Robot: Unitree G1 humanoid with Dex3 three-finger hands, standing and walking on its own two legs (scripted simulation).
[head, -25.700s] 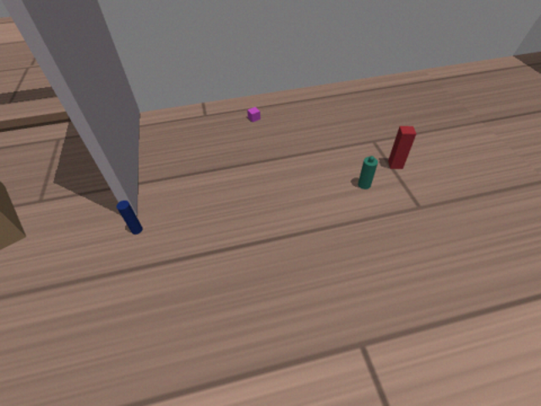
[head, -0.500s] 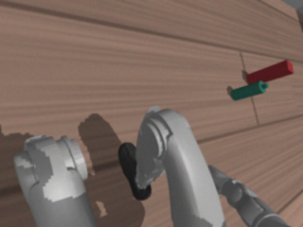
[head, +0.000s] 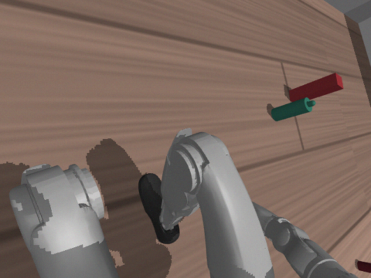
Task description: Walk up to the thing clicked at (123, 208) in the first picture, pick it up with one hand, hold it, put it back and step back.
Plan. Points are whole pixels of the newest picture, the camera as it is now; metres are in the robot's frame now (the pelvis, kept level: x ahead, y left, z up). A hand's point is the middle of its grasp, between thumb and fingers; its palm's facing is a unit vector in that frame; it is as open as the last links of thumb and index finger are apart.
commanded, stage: open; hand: left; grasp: from the side
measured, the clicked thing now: out of the picture +0.44 +0.33 -0.19
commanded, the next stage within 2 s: withdraw in 0.26 s
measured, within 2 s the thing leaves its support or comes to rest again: neither
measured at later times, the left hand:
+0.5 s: hand out of the picture +0.42 +0.29 -0.17, palm faces +0.40 -0.91 +0.01, open 14.5 cm
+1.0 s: hand out of the picture +0.41 +0.42 -0.07, palm faces +0.38 -0.90 -0.22, open 17.4 cm
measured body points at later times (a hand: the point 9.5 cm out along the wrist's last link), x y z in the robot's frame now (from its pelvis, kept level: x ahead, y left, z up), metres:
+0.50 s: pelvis -0.01 +0.00 +0.00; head +0.22 +0.19 +0.33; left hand +0.40 +0.33 -0.16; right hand +0.16 -0.25 -0.03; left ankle +0.08 +0.11 -0.25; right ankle +0.16 -0.13 -0.25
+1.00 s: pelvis +0.00 +0.01 +0.04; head +0.20 +0.17 +0.40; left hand +0.39 +0.47 -0.06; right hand +0.16 -0.25 -0.02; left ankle +0.08 +0.11 -0.25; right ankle +0.16 -0.13 -0.25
